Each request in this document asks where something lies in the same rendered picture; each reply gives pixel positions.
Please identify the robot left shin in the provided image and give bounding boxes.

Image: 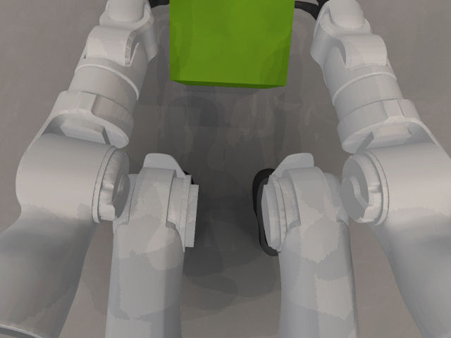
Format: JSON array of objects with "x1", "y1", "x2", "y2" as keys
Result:
[{"x1": 113, "y1": 154, "x2": 186, "y2": 235}]

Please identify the robot left forearm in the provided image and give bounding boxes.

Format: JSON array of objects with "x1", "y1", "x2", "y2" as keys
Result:
[{"x1": 16, "y1": 0, "x2": 158, "y2": 203}]

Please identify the robot right shin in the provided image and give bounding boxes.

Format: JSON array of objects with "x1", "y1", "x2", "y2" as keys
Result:
[{"x1": 271, "y1": 153, "x2": 350, "y2": 249}]

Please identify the robot shin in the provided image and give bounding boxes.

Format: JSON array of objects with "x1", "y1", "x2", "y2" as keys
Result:
[
  {"x1": 271, "y1": 153, "x2": 350, "y2": 249},
  {"x1": 113, "y1": 154, "x2": 186, "y2": 235}
]

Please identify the robot right upper arm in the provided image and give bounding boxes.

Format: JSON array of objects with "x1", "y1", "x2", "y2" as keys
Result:
[{"x1": 340, "y1": 142, "x2": 451, "y2": 338}]

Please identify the robot right hand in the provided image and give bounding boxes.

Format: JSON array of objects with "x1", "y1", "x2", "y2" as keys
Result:
[{"x1": 295, "y1": 0, "x2": 329, "y2": 20}]

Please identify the carton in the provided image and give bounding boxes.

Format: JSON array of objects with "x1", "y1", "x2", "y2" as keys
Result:
[{"x1": 170, "y1": 0, "x2": 295, "y2": 89}]

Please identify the robot right forearm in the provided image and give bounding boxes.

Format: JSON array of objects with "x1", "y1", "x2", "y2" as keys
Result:
[{"x1": 310, "y1": 0, "x2": 451, "y2": 160}]

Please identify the robot left upper arm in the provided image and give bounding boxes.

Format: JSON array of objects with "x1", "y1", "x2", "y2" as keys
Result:
[{"x1": 0, "y1": 133, "x2": 130, "y2": 338}]

